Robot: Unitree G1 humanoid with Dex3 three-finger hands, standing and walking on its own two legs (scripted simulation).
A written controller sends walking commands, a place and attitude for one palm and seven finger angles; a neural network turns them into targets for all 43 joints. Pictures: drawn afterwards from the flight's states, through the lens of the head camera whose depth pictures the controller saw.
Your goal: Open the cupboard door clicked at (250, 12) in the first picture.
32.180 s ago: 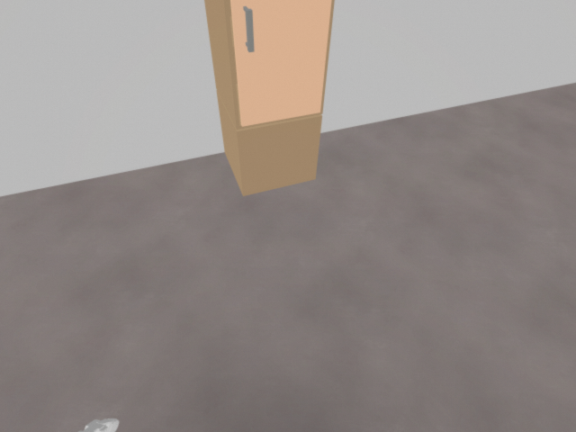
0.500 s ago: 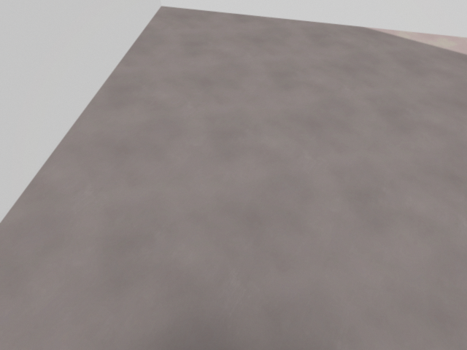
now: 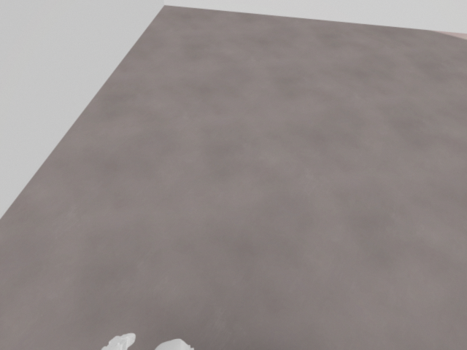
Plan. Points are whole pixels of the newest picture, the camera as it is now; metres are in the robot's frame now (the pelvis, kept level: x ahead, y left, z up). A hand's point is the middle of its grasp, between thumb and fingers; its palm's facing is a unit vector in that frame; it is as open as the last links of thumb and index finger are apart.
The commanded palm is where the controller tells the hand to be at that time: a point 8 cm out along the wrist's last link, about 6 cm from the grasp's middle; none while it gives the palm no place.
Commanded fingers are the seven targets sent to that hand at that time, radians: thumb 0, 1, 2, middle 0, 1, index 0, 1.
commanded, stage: turn to face it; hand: left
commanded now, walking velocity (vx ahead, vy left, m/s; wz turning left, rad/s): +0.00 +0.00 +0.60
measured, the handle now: out of the picture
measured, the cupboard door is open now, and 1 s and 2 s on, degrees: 46 46 46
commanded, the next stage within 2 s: none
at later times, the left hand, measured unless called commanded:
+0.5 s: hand out of the picture +0.08 +0.18 -0.16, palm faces +0.31 -0.90 -0.32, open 7.4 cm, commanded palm none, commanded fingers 0.00 0.90 0.90 -0.20 -0.30 -0.20 -0.30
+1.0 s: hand out of the picture +0.05 +0.16 -0.17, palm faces +0.59 -0.77 -0.24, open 7.4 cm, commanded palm none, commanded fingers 0.00 0.90 0.90 -0.20 -0.30 -0.20 -0.30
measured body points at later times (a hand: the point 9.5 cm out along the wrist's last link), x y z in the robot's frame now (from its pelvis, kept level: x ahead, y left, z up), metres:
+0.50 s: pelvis +0.07 -0.05 -0.01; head +0.12 -0.06 +0.43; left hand +0.07 +0.23 -0.14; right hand +0.23 -0.28 -0.17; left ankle +0.04 +0.10 -0.70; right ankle +0.09 -0.16 -0.74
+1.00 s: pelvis +0.09 -0.07 -0.01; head +0.13 -0.02 +0.44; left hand +0.02 +0.20 -0.15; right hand +0.33 -0.21 -0.14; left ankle +0.05 +0.05 -0.74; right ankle +0.18 -0.19 -0.69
